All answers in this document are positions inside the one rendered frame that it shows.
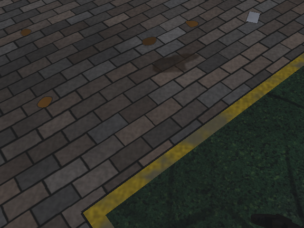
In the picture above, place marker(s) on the right robot hand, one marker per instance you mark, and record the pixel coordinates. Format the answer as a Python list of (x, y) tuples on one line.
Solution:
[(273, 221)]

